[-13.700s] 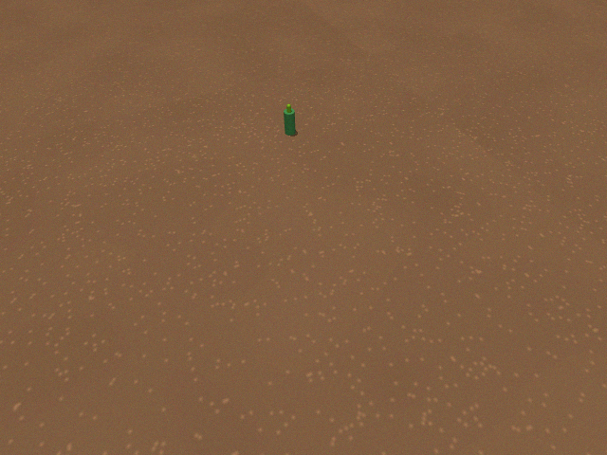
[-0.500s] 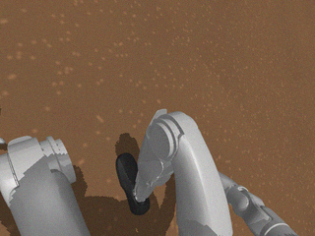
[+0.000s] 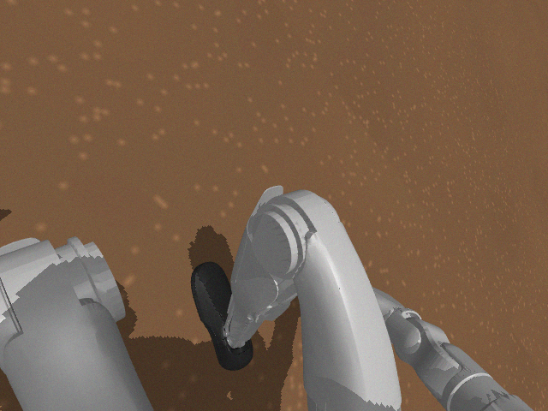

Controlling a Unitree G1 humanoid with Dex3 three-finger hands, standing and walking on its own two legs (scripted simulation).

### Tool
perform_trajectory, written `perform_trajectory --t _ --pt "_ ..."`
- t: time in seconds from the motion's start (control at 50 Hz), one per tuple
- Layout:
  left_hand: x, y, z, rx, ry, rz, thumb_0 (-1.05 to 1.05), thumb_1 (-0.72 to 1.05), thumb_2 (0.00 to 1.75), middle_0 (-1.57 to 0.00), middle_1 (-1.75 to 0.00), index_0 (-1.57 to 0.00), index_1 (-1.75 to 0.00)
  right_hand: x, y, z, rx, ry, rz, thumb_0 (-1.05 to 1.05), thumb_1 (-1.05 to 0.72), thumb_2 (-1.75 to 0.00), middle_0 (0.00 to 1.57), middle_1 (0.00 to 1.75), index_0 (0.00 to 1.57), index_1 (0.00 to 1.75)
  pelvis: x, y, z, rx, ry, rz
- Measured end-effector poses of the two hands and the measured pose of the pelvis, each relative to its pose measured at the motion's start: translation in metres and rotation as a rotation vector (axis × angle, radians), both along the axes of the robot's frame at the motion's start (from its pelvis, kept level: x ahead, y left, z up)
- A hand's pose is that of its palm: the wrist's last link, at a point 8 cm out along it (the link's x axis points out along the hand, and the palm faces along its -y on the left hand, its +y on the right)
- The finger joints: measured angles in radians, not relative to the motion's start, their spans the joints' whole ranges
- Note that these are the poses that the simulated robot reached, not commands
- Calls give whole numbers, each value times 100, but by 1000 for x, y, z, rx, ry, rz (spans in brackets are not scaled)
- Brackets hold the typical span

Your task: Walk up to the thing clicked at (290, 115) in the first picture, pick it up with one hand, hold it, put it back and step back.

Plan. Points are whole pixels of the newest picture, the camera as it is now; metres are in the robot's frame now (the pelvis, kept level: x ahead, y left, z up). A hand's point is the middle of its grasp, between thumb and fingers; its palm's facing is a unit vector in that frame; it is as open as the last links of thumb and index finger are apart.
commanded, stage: close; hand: left
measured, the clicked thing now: out of the picture +0.44 +0.30 -0.20
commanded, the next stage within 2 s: settle in 0.36 s
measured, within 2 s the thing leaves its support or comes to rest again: leaves its support in 0.82 s
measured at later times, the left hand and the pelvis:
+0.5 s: hand out of the picture +0.44 +0.30 -0.17, palm faces +0.36 -0.93 +0.00, open 7.9 cm; pelvis +0.00 +0.00 +0.00, yaw -1 degrees
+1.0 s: hand out of the picture +0.43 +0.32 -0.12, palm faces +0.33 -0.94 -0.01, open 6.8 cm; pelvis +0.00 +0.00 +0.02, yaw +1 degrees
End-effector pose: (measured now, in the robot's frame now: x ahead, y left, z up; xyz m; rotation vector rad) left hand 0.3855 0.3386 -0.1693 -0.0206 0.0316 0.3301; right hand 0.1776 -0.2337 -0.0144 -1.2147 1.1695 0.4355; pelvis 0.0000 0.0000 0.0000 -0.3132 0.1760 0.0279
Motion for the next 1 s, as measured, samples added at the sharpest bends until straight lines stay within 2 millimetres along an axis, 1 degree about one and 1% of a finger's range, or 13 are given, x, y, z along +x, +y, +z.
perform_trajectory --t 0.18,0.32,0.44,0.56,0.68,0.8,0.88,1.0 --pt "2 4 -2 5 12 16 0 6 49 -46 -45 -45 -45 -7 1 0 -9 25 -12 -1 -90 -90 21 30 20 30 0 1 2 -6 5 -3" --pt "6 1 0 12 13 -2 0 21 64 -62 -62 -61 -62 -12 0 2 -18 34 -23 -1 -89 -89 21 30 20 30 -1 1 3 -9 2 -5" --pt "8 5 0 9 12 36 0 14 72 -75 -78 -70 -78 -15 0 5 -24 41 -26 -1 -88 -89 21 30 20 30 -1 2 4 -13 5 -7" --pt "15 7 3 25 2 26 2 5 85 -79 -94 -83 -98 -15 0 5 -32 51 -33 -1 -89 -89 21 30 20 30 0 2 5 -16 13 -8" --pt "18 7 4 21 -1 21 5 -1 94 -81 -101 -97 -113 -14 -1 6 -33 50 -47 -1 -89 -89 21 30 20 30 1 3 7 -19 20 -8" --pt "14 9 7 18 8 15 5 -6 100 -83 -102 -100 -113 -12 -3 4 -28 49 -68 -1 -90 -89 21 30 20 30 2 2 8 -11 30 -2" --pt "10 13 19 26 -19 17 6 -8 103 -83 -102 -100 -114 -10 -5 2 -15 44 -85 -1 -90 -90 21 30 20 30 2 0 10 0 43 4" --pt "6 21 53 47 -45 11 6 -11 106 -85 -103 -102 -114 0 -6 0 37 7 -125 -1 -90 -90 21 30 20 30 5 -2 16 16 85 19"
